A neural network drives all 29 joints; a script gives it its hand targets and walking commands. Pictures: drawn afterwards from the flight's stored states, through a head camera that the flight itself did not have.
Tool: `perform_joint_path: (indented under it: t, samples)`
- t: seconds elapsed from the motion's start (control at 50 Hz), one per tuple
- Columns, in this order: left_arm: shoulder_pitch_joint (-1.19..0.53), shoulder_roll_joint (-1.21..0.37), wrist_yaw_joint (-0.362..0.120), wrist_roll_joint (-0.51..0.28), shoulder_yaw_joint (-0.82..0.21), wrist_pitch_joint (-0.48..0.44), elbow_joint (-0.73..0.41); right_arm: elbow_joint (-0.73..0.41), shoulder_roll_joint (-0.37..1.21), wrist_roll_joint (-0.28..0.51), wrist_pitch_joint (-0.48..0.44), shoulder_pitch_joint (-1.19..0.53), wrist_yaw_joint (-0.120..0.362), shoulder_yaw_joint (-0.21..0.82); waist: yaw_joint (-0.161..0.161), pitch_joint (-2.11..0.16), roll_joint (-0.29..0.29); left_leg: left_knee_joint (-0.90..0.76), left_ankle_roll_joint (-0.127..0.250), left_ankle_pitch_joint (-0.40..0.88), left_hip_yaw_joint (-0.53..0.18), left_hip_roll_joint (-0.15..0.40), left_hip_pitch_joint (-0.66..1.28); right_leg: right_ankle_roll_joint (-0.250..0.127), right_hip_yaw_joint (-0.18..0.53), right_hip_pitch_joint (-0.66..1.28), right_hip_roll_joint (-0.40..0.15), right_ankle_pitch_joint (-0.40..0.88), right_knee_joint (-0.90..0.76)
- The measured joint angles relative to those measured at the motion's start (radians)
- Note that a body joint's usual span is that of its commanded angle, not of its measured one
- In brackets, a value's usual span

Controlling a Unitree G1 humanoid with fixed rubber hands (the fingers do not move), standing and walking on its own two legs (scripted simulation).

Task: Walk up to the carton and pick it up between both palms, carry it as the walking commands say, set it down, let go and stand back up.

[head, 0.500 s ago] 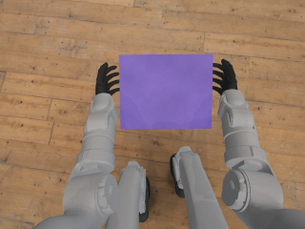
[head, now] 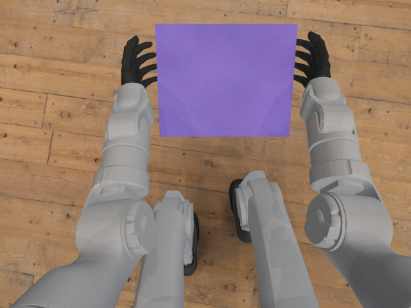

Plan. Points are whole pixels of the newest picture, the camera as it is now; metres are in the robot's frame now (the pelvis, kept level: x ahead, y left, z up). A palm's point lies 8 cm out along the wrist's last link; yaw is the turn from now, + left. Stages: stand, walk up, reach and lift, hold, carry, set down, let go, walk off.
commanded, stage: set down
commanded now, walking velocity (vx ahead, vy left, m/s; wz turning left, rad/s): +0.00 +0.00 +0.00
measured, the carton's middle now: (221, 85) +0.51 -0.08 -0.19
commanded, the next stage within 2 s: none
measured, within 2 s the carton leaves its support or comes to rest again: neither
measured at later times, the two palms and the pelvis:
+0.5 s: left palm (151, 87) +0.52 +0.06 -0.17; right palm (303, 81) +0.48 -0.25 -0.18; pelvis -0.01 +0.00 -0.06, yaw +1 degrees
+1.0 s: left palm (161, 94) +0.54 +0.06 -0.26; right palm (292, 86) +0.50 -0.26 -0.27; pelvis -0.01 +0.00 -0.11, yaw +2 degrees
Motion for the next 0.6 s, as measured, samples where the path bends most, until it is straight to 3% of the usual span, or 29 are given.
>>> perform_joint_path:
  t: [0.6]
  samples:
    - [-0.188,0.065,0.022,-0.045,-0.026,0.006,0.03,0.084,-0.12,0.054,0.001,-0.213,0.027,0.046,-0.024,0.188,0.012,0.243,-0.008,-0.042,0.021,-0.013,-0.196,-0.012,-0.008,-0.206,-0.016,-0.021,0.234]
